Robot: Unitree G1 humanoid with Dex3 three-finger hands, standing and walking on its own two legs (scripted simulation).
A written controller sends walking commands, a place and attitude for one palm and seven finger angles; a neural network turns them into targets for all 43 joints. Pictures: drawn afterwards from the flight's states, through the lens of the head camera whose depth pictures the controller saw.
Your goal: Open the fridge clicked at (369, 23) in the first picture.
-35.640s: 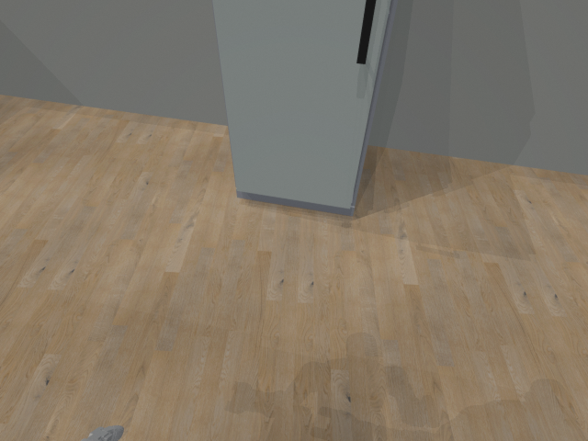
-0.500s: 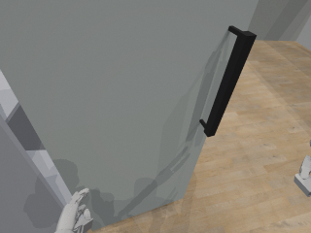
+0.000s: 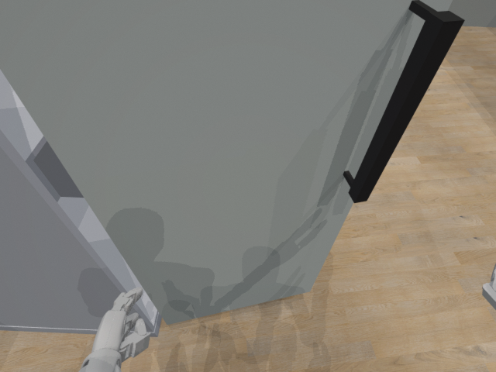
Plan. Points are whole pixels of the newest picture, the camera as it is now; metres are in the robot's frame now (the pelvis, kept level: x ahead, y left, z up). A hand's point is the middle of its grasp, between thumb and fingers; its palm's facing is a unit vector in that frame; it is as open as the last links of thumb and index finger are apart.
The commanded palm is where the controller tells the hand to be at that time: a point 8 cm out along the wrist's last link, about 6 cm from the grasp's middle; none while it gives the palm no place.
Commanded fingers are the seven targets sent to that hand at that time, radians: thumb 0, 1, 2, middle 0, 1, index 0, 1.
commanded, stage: step back with the hand held close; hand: right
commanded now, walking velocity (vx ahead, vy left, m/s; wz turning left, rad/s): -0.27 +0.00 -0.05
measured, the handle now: (382, 121) +0.46 -0.19 +0.18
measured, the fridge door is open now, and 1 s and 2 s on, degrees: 75 75 75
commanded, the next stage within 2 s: stop stepping back and stand still in 1.02 s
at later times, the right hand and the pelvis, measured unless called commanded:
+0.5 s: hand out of the picture +0.14 -0.29 +0.16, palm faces +0.45 +0.79 -0.42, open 7.4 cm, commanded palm +0.06 -0.33 +0.18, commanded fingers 0.00 -0.90 -0.90 0.20 0.30 0.20 0.30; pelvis -0.06 -0.02 -0.01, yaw -3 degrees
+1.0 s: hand out of the picture +0.07 -0.29 +0.17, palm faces +0.31 +0.82 -0.47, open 7.4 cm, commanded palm +0.00 -0.34 +0.18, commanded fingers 0.00 -0.90 -0.90 0.20 0.30 0.20 0.30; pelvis -0.15 -0.04 +0.01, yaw +1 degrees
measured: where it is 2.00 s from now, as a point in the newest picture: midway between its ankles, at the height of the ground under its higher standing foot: outside the picture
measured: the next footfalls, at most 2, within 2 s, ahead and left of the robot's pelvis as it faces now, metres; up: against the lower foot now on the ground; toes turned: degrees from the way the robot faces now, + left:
left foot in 0.66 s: -0.08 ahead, +0.11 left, +0.00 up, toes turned +1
left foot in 1.14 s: -0.18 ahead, +0.02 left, +0.00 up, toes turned -3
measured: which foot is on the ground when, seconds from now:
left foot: down 0.00-0.44, up 0.46-0.64, down 0.66-0.84, up 0.86-1.00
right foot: down 0.00-1.00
